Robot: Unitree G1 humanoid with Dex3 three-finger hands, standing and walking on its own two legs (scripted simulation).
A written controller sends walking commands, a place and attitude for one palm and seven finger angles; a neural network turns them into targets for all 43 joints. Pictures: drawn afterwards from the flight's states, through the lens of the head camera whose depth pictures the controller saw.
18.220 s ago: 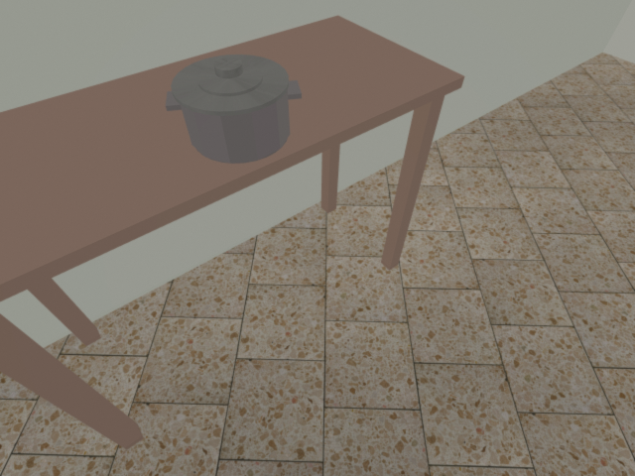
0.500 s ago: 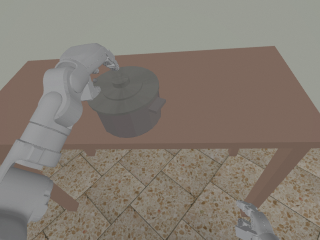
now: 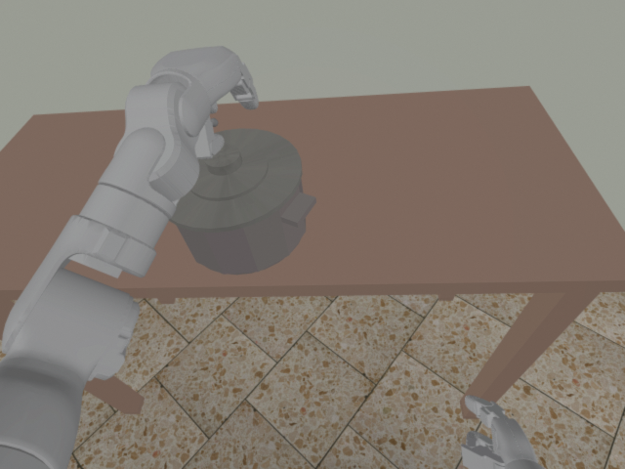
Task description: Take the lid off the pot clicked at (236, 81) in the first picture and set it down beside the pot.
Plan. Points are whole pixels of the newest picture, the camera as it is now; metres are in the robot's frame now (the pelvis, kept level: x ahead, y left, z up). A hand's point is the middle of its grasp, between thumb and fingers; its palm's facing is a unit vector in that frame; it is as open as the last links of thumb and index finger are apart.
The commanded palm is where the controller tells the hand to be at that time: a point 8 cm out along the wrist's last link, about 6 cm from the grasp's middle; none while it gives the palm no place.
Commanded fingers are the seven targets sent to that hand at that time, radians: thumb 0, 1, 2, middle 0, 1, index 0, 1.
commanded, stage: move the open hand above the knob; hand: left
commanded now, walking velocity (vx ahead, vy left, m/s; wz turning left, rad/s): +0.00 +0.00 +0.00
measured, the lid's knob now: (223, 159) +0.48 +0.13 +0.15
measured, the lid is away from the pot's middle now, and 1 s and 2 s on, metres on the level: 0.00 0.00 0.00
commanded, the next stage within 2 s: lower the open fingers around the knob in 1.38 s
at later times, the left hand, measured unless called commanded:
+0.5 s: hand (212, 144) +0.44 +0.13 +0.21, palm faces -0.20 -0.03 -0.98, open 9.9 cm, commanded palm +0.42 +0.14 +0.29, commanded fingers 0.00 -0.37 1.71 -0.89 -0.08 -0.89 -0.08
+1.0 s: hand (218, 121) +0.46 +0.12 +0.23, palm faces -0.15 -0.06 -0.99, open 9.9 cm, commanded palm +0.42 +0.13 +0.29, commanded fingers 0.00 -0.37 1.71 -0.89 -0.08 -0.89 -0.08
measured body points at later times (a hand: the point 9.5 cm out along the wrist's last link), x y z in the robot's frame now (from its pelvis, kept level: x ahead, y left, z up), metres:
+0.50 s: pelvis +0.00 +0.00 +0.00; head +0.02 -0.04 +0.45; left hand +0.44 +0.13 +0.26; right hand +0.17 -0.24 -0.12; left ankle -0.02 +0.09 -0.74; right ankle +0.02 -0.13 -0.74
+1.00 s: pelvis +0.01 +0.00 +0.00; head +0.02 -0.04 +0.45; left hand +0.46 +0.12 +0.28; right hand +0.16 -0.24 -0.13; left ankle -0.02 +0.09 -0.74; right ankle +0.02 -0.13 -0.74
